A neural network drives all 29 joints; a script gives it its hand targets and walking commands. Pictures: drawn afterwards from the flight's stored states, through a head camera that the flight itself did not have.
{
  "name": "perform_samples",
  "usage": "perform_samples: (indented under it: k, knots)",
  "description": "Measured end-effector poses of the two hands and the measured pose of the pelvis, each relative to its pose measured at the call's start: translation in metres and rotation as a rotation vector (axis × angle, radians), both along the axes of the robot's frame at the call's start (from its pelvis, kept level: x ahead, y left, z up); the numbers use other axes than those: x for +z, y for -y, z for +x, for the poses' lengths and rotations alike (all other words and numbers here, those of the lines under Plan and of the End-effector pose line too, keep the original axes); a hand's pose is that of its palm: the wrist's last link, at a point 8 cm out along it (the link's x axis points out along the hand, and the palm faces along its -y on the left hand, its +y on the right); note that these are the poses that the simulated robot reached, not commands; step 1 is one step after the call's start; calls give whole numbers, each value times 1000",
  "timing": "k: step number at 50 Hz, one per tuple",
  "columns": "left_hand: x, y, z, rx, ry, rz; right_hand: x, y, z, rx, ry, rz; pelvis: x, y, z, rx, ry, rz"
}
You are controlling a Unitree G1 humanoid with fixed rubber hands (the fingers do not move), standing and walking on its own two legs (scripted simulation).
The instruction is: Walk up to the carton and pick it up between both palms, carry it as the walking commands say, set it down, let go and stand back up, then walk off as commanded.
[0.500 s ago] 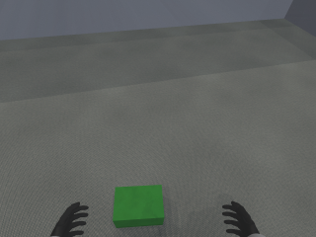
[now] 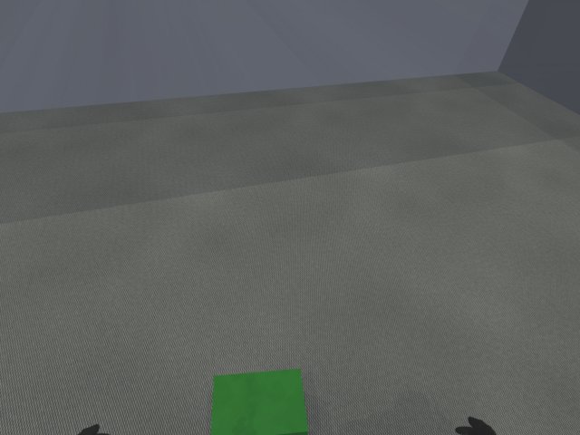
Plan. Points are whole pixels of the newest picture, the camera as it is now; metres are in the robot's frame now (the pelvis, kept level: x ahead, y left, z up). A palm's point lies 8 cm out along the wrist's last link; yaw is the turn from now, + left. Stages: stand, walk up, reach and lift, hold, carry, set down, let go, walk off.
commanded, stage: stand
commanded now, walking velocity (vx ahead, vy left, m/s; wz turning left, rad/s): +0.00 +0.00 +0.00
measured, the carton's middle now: (259, 411) +0.41 +0.06 -0.69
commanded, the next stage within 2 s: walk off in 1.56 s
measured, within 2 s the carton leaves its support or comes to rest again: neither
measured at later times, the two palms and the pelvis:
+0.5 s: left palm out of the picture +0.10 +0.28 -0.09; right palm out of the picture +0.10 -0.30 -0.09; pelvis -0.01 -0.01 +0.00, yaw +0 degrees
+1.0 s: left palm out of the picture +0.05 +0.29 -0.10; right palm out of the picture +0.04 -0.31 -0.10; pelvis -0.03 -0.01 +0.01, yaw +0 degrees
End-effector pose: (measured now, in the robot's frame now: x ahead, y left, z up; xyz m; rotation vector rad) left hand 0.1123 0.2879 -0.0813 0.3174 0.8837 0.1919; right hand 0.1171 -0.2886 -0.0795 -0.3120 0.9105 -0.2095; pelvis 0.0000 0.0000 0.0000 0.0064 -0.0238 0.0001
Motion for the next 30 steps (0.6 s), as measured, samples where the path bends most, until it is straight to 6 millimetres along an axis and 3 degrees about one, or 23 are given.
perform_samples:
  k: [6, 16, 30]
  knots:
    - [-4, -3, -5, 1, -25, 12, 2, 10, 2, -11, -8, -22, 1, 2, 3, 0, -1, -2]
    - [-7, 8, -4, -7, -31, -3, -5, 3, 1, 9, -24, 7, 2, 7, 1, -2, 8, -4]
    - [-12, 6, -26, 4, -106, 3, -14, 15, -35, -20, -117, 1, 6, 10, -10, 0, 17, -5]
